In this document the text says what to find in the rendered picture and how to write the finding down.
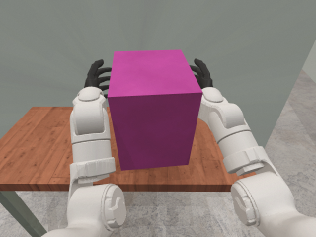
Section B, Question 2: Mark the robot left forearm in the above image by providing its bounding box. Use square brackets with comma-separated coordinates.
[66, 86, 116, 223]

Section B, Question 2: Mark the carton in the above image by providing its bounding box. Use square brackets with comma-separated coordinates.
[107, 49, 203, 171]

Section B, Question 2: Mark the left robot upper arm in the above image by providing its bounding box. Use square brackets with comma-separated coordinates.
[41, 183, 127, 237]

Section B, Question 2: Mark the robot right forearm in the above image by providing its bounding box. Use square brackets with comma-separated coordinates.
[197, 87, 296, 207]

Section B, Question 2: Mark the table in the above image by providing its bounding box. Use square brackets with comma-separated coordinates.
[0, 107, 256, 237]

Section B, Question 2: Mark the left robot hand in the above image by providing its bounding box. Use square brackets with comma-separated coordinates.
[84, 59, 112, 99]

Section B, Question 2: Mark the right robot upper arm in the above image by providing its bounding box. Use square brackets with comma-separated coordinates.
[230, 171, 316, 237]

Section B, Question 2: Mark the right robot hand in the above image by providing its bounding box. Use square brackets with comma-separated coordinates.
[189, 58, 213, 89]

